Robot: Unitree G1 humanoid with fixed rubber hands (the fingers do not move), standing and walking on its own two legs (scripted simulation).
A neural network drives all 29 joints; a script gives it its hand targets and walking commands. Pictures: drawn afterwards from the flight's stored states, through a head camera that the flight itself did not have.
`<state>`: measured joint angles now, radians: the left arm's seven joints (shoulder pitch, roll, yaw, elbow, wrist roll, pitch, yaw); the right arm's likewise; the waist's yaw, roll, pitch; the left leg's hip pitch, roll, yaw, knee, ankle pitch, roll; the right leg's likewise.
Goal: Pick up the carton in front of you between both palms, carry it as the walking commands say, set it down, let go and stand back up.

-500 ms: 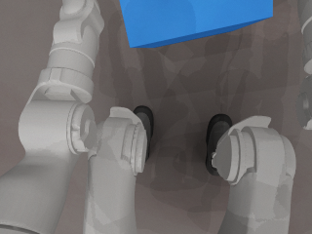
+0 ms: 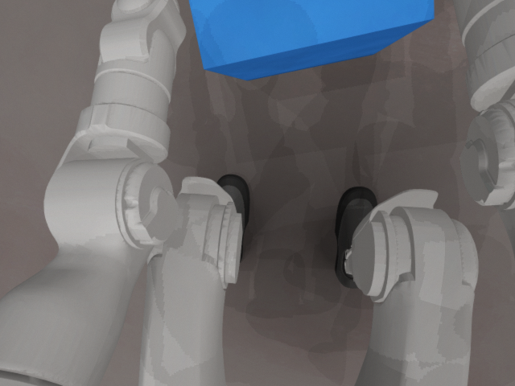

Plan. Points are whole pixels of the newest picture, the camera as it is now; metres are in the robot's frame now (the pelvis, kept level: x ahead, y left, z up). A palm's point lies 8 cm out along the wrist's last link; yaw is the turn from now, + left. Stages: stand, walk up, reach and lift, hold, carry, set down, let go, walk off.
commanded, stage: reach and lift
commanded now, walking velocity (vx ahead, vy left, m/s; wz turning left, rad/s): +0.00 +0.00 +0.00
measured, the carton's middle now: out of the picture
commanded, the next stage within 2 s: none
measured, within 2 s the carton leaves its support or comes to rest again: leaves its support in 0.12 s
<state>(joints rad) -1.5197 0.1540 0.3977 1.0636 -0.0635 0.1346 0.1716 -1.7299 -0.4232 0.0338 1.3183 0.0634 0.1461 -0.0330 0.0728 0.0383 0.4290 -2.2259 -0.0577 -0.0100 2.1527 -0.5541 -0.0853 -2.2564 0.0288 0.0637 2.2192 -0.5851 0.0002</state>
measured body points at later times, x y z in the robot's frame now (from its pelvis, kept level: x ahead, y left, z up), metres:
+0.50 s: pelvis +0.00 +0.01 +0.05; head +0.30 -0.04 +0.38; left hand +0.53 +0.13 -0.03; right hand +0.55 -0.17 -0.03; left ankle +0.13 +0.14 -0.34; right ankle +0.10 -0.12 -0.34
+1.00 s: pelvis +0.02 +0.01 +0.17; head +0.25 -0.03 +0.55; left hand +0.50 +0.13 +0.11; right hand +0.51 -0.17 +0.11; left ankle +0.13 +0.14 -0.34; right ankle +0.10 -0.12 -0.34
